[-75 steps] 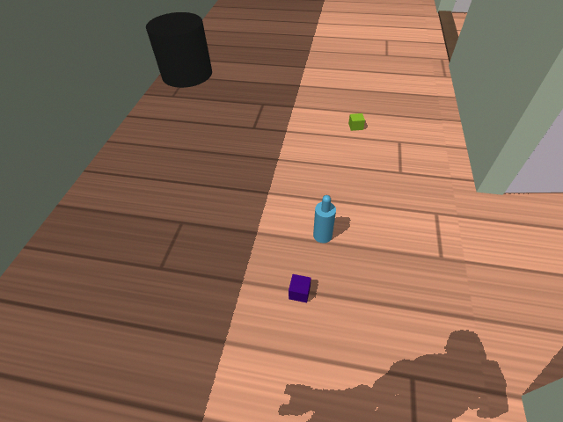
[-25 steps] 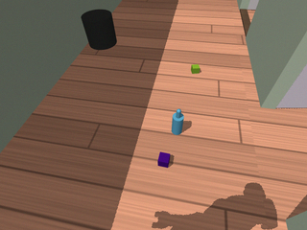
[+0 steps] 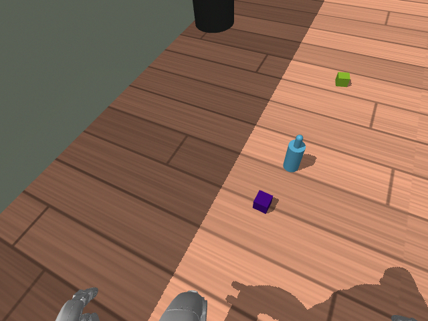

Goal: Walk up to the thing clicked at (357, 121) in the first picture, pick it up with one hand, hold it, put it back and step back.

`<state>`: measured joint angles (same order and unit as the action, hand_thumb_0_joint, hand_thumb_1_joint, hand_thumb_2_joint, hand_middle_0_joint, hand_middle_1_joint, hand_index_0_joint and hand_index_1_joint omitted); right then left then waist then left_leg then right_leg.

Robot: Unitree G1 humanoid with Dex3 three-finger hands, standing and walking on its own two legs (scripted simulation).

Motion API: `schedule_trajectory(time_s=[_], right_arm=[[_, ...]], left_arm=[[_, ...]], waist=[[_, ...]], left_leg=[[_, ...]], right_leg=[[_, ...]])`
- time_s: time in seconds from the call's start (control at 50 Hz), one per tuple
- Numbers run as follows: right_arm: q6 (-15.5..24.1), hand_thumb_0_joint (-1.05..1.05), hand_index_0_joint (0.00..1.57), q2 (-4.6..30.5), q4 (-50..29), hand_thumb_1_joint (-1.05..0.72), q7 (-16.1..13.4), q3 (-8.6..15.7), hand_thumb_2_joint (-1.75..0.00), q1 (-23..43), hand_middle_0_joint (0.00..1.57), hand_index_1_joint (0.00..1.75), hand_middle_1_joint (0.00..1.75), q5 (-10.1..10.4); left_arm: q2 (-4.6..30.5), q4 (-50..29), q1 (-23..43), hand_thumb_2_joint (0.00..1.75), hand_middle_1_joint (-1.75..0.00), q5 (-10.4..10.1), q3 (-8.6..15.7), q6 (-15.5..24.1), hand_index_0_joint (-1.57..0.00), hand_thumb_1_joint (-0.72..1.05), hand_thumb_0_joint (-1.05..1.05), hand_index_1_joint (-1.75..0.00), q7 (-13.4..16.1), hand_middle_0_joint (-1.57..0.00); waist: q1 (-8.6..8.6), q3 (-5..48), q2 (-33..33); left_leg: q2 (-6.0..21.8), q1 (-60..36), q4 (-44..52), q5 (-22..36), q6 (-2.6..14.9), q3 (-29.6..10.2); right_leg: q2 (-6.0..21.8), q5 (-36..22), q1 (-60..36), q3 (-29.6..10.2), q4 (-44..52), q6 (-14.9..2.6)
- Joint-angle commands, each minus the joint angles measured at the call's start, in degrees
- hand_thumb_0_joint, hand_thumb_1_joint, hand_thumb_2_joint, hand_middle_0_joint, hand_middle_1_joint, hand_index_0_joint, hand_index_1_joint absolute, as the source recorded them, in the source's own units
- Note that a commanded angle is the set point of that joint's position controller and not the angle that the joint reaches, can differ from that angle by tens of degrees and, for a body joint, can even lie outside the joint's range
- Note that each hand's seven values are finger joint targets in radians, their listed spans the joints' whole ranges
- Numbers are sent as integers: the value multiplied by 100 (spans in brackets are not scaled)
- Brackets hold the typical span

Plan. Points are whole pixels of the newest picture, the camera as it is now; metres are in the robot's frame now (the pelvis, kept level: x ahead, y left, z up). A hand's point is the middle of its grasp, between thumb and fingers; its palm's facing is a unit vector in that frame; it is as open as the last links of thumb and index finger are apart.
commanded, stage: walk up
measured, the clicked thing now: (342, 79) +1.61 -0.79 -0.74
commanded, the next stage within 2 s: stand in 1.46 s
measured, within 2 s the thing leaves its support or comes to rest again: neither
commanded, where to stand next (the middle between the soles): +0.06 +0.03 m, yaw +28 degrees
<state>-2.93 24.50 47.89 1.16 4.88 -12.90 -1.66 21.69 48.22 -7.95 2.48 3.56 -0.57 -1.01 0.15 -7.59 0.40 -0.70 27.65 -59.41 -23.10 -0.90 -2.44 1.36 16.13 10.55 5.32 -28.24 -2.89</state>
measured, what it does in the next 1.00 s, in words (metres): steps on the spot, turning left: left foot, then right foot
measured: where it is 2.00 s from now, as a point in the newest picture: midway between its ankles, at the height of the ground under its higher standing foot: outside the picture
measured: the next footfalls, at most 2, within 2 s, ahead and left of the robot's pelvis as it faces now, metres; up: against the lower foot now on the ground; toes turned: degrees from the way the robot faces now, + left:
left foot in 0.20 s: +0.05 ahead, +0.15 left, +0.00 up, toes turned +9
right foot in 0.48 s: +0.13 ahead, -0.09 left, +0.00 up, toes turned +24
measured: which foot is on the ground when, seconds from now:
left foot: up 0.00-0.18, down 0.20-0.50, up 0.52-0.76, down 0.78-1.00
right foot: down 0.00-0.22, up 0.24-0.46, down 0.48-1.00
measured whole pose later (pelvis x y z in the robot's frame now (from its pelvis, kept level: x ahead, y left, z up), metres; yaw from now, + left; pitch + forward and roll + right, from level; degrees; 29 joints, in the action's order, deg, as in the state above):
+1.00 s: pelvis +0.01 +0.01 -0.03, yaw +27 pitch -2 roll +0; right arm 0.8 22.3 48.9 -0.1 1.1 -13.2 -0.1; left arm 23.5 50.2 -13.9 0.7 2.6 0.2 -0.2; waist -0.8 -5.9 -0.3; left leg -0.8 20.9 -42.9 -19.7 -0.2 -3.6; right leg 3.2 20.7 18.1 2.0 -41.2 -0.4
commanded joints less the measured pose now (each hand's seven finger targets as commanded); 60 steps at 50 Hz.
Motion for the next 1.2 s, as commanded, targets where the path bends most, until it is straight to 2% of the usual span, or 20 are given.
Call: schedule_trajectory(time_s=[0.0, 0.1, 0.16, 0.2, 0.22, 0.28, 0.4, 0.44, 0.48, 0.5, 0.56, 0.66, 0.74, 0.76, 0.78, 0.8, 0.92, 1.0, 1.08, 1.18], right_arm=[[149, 0, 20, 831, -611, -90, 83, 222, -90, 125, 20, 30, 30, 10], [299, 0, 20, 822, -604, -90, 34, 217, -90, -105, 20, 30, 30, 63], [430, 0, 20, 968, -385, -90, -68, 320, -90, -798, 20, 30, 30, 28], [529, 0, 20, 1854, -723, -90, -180, 479, -90, -696, 20, 30, 30, -91], [533, 0, 20, 2085, -731, -90, -202, 551, -90, -624, 20, 30, 30, 62], [525, 0, 20, 1403, -855, -90, -288, 286, -90, -80, 20, 30, 30, 38], [359, 0, 20, 1389, -1032, -90, -183, 282, -90, 35, 20, 30, 30, -4], [255, 0, 20, 1043, -1157, -90, -175, 186, -90, 276, 20, 30, 30, 89], [202, 0, 20, 742, -1278, -90, -226, 145, -90, 147, 20, 30, 30, 92], [171, 0, 20, 1114, -1130, -90, -272, 268, -90, 21, 20, 30, 30, 29], [217, 0, 20, 1149, -783, -90, -107, 333, -90, -242, 20, 30, 30, 98], [299, 0, 20, 866, -764, -90, 37, 226, -90, 15, 20, 30, 30, 55], [481, 0, 20, 882, -318, -90, -83, 240, -90, -668, 20, 30, 30, 57], [545, 0, 20, 1144, -312, -90, -138, 318, -90, -764, 20, 30, 30, -20], [596, 0, 20, 1656, -534, -90, -173, 361, -90, -484, 20, 30, 30, -79], [582, 0, 20, 1974, -515, -90, -193, 418, -90, -461, 20, 30, 30, 44], [568, 0, 20, 1272, -382, -90, -218, 69, -90, 232, 20, 30, 30, 140], [458, 0, 20, 852, -154, -90, -235, -49, -90, 135, 20, 30, 30, 264], [542, 0, 20, 1024, 142, -90, -173, -55, -90, 385, 20, 30, 30, 175], [574, 0, 20, 994, 427, -90, -177, -178, -90, 596, 20, 30, 30, 168]], left_arm=[[1491, -624, -267, 90, -30, 5, 473, 210, -20, 90, 0, -30, 77, -20], [1699, -850, -360, 90, -30, -28, 482, 127, -20, 90, 0, -30, -23, -20], [1433, -914, -279, 90, -30, -91, 379, 28, -20, 90, 0, -30, -45, -20], [841, -1063, -624, 90, -30, -142, 220, -16, -20, 90, 0, -30, -59, -20], [1394, -984, -400, 90, -30, -122, 357, -11, -20, 90, 0, -30, 12, -20], [1310, -671, -794, 90, -30, -174, 356, 30, -20, 90, 0, -30, -13, -20], [1150, -525, -1216, 90, -30, -164, 369, 177, -20, 90, 0, -30, 70, -20], [1278, -403, -1495, 90, -30, -87, 414, 283, -20, 90, 0, -30, 163, -20], [2380, -641, -1081, 90, -30, 52, 644, 341, -20, 90, 0, -30, 189, -20], [2490, -782, -605, 90, -30, 33, 629, 340, -20, 90, 0, -30, 190, -20], [1776, -695, -499, 90, -30, -3, 448, 411, -20, 90, 0, -30, 222, -20], [1886, -674, -970, 90, -30, 46, 505, 390, -20, 90, 0, -30, 131, -20], [1504, -757, -754, 90, -30, -132, 326, 225, -20, 90, 0, -30, 94, -20], [1123, -737, -944, 90, -30, -160, 195, 184, -20, 90, 0, -30, 85, -20], [759, -853, -974, 90, -30, -228, 91, 138, -20, 90, 0, -30, 71, -20], [1412, -686, -701, 90, -30, -208, 255, 84, -20, 90, 0, -30, 181, -20], [1159, -51, -1144, 90, -30, -219, 230, 187, -20, 90, 0, -30, 154, -20], [1795, -131, -230, 90, -30, -128, 241, 280, -20, 90, 0, -30, 147, -20], [1332, 40, 60, 90, -30, -195, 61, 215, -20, 90, 0, -30, 106, -20], [1256, 375, 99, 90, -30, -240, 46, 214, -20, 90, 0, -30, 92, -20]], waist=[[-319, 606, -920], [-240, 730, -1107], [148, 1041, -339], [34, 994, 1362], [164, 882, 1131], [-119, 616, 932], [-171, 880, 1155], [-444, 874, 524], [-348, 533, -1557], [-162, 293, -1366], [-47, 114, -587], [-354, 502, -1380], [52, 1064, -612], [105, 1240, 253], [-60, 1075, 1417], [177, 945, 965], [-275, 1010, 914], [24, 756, -605], [-37, 637, -186], [-132, 818, 129]], left_leg=[[347, 553, 630, -15, 17, 29], [71, -787, 1832, 111, 124, 595], [-143, -2284, 3185, 828, 356, 568], [2057, -2728, 4116, 983, 1497, -3337], [2425, -1984, 4223, 877, 2062, -3713], [1321, -1458, 3657, 1224, 1431, -1783], [904, -671, 2908, 1951, 1267, -1410], [432, -127, 1975, 1636, 850, -1117], [-545, 949, -291, -1225, 226, -319], [-166, 872, -1122, -1323, 188, -775], [90, 611, -656, -286, 128, -447], [93, 14, 1197, -434, 88, 181], [-264, -1783, 3163, 879, 222, 490], [273, -2287, 3489, 856, 444, -494], [1695, -2335, 3924, 881, 1054, -2993], [2098, -1302, 4013, 460, 1771, -3426], [1102, -926, 2754, 2778, 1113, -1390], [-48, -1009, 1759, 524, 273, -283], [497, -1095, 2850, 1020, 568, -1149], [481, -854, 3105, 1474, 475, -1068]], right_leg=[[1599, -1794, -1012, -990, 713, -970], [1622, -2069, -192, -625, 155, -862], [1256, -815, 664, -25, -1240, -390], [-15, 1813, 2576, 6, -3135, 314], [358, 2186, 2141, -806, -3499, 230], [456, 1475, 1768, -719, -2884, 199], [-91, 875, 433, -153, -1289, 197], [-73, 319, -188, -344, -46, 39], [2670, 1277, 306, -3928, 1609, -1199], [3134, 1099, 773, -4513, 1744, -1715], [1762, 466, 619, -1843, 909, -1019], [1589, -460, 49, -1071, 354, -960], [1250, -947, 632, -324, -1239, -512], [992, -149, 1210, -103, -2227, -181], [213, 1668, 2411, -116, -2732, 213], [465, 2293, 1723, -789, -2859, 172], [203, 742, 388, -346, -1002, 98], [1543, -325, 811, -1947, 338, -762], [606, 132, 803, -811, -141, -73], [594, -104, -9, -692, 10, -56]])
